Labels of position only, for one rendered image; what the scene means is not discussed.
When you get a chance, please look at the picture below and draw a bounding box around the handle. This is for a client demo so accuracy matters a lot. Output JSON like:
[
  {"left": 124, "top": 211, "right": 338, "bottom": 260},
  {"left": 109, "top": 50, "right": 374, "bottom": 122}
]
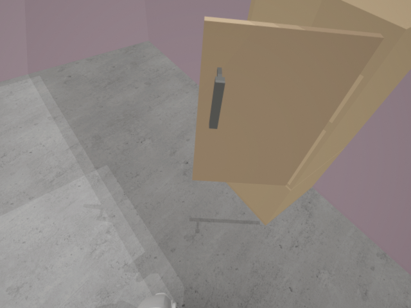
[{"left": 209, "top": 67, "right": 225, "bottom": 129}]

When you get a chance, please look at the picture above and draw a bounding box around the cupboard door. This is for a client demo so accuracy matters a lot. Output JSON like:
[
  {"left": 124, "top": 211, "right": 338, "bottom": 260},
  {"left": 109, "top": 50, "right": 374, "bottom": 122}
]
[{"left": 192, "top": 17, "right": 384, "bottom": 185}]

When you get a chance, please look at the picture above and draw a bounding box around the robot left thigh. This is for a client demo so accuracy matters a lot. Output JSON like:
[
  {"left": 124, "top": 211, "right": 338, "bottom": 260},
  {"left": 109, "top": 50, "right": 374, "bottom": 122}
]
[{"left": 138, "top": 295, "right": 177, "bottom": 308}]

